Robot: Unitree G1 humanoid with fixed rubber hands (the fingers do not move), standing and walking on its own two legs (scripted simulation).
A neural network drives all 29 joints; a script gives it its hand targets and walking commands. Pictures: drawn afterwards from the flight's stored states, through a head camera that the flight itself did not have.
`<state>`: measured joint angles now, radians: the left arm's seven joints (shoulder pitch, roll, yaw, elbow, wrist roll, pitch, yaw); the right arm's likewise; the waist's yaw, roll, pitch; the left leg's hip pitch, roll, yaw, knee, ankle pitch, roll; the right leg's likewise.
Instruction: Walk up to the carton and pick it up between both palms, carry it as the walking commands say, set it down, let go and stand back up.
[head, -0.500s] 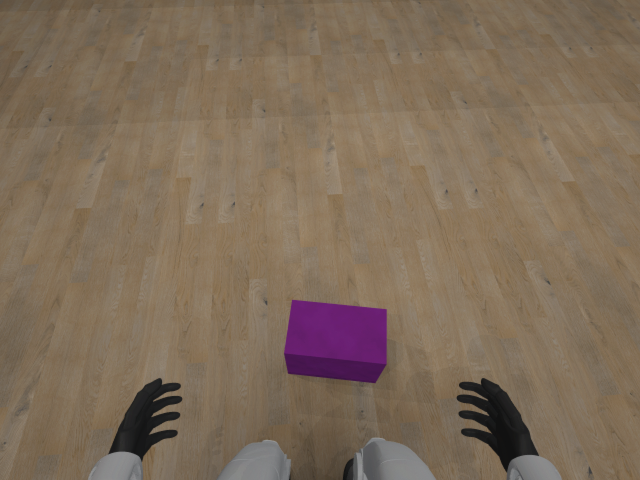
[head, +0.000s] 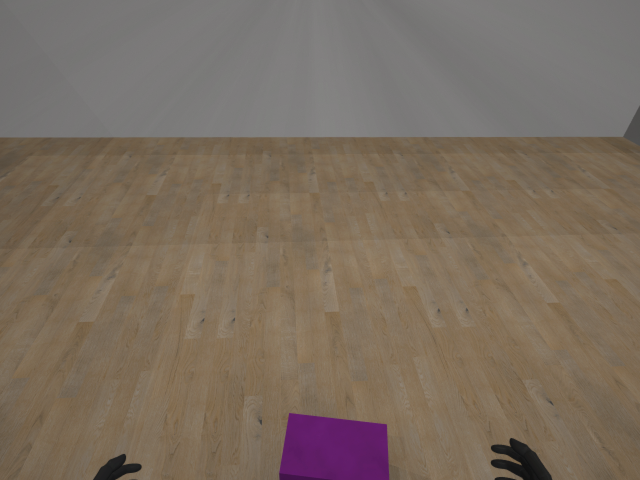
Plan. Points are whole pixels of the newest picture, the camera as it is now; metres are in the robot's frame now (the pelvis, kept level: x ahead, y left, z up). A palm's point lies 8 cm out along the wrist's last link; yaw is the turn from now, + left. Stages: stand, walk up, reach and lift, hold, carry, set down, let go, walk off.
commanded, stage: stand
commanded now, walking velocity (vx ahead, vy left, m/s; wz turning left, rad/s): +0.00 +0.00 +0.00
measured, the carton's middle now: (333, 465) +0.43 -0.05 -0.65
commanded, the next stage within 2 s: none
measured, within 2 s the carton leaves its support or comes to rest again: neither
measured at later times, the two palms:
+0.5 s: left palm out of the picture +0.07 +0.29 -0.09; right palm out of the picture +0.10 -0.27 -0.06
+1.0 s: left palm out of the picture +0.07 +0.29 -0.10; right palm out of the picture +0.09 -0.27 -0.07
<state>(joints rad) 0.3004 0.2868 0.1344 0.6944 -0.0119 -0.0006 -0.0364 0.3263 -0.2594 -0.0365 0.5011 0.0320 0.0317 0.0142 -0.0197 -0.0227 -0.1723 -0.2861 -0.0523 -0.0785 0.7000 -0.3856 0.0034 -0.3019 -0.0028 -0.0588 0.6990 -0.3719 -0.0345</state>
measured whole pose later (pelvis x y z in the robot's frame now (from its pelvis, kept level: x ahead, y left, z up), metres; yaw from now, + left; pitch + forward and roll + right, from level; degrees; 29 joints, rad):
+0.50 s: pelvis -0.01 +0.00 +0.00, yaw +0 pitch -2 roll +0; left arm 0.37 0.29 0.13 0.77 -0.01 -0.03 -0.03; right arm 0.40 -0.27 -0.04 0.56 0.03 -0.01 -0.01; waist -0.02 -0.02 -0.19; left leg -0.29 -0.05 -0.08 0.70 -0.38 0.00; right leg -0.30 0.00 -0.06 0.70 -0.36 -0.03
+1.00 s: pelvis -0.02 +0.00 +0.00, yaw +0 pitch -3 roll +0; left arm 0.29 0.29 0.13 0.84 -0.01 -0.04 -0.03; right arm 0.33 -0.28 -0.04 0.62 0.03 -0.02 -0.01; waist -0.02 -0.02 -0.11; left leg -0.29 -0.05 -0.08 0.70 -0.36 0.00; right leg -0.30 0.00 -0.06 0.70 -0.35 -0.03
